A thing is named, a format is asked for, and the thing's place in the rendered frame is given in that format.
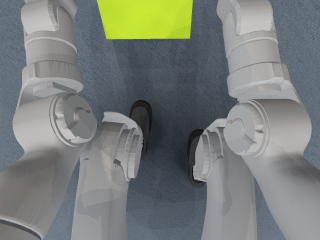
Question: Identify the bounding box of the right robot foot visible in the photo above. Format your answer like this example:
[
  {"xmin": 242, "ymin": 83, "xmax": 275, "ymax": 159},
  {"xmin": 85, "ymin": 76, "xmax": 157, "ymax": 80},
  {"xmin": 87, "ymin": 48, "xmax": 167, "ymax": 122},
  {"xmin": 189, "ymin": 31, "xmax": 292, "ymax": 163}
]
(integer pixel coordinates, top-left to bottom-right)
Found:
[{"xmin": 187, "ymin": 129, "xmax": 205, "ymax": 188}]

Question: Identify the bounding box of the left robot thigh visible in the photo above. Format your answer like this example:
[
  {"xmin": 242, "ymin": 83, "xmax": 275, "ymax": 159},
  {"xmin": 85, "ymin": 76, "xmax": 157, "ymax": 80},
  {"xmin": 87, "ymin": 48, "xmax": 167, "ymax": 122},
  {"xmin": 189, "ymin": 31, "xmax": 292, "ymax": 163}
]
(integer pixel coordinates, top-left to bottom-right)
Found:
[{"xmin": 71, "ymin": 121, "xmax": 142, "ymax": 240}]

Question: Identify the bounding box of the carton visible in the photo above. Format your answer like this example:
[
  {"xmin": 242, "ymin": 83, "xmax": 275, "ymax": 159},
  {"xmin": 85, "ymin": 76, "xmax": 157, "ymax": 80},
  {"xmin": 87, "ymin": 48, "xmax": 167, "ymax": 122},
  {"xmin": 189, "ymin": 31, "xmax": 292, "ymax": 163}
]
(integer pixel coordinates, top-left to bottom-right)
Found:
[{"xmin": 97, "ymin": 0, "xmax": 193, "ymax": 39}]

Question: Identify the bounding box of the robot right forearm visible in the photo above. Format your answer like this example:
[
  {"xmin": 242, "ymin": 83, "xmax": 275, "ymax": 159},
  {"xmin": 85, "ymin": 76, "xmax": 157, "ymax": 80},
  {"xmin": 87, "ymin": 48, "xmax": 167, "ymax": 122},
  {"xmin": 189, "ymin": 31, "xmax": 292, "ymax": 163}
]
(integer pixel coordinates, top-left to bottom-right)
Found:
[{"xmin": 216, "ymin": 0, "xmax": 305, "ymax": 108}]

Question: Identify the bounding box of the robot left forearm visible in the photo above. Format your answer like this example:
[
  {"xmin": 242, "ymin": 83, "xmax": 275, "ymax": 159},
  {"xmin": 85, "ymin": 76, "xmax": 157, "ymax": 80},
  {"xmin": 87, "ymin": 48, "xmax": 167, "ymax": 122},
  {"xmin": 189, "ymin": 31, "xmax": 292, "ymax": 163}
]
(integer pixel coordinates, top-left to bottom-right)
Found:
[{"xmin": 16, "ymin": 0, "xmax": 84, "ymax": 111}]

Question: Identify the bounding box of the robot left upper arm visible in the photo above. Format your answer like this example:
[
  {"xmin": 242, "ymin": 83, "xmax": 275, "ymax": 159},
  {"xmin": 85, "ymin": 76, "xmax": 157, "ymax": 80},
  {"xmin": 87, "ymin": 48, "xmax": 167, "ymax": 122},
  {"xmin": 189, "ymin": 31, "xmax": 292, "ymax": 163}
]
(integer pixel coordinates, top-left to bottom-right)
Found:
[{"xmin": 0, "ymin": 92, "xmax": 97, "ymax": 240}]

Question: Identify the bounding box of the robot right upper arm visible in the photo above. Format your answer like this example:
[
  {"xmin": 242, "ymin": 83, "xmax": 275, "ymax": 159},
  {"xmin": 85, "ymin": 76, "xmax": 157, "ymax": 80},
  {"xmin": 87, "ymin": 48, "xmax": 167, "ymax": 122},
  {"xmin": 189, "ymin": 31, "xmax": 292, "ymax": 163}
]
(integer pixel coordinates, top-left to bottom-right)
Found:
[{"xmin": 223, "ymin": 99, "xmax": 320, "ymax": 240}]

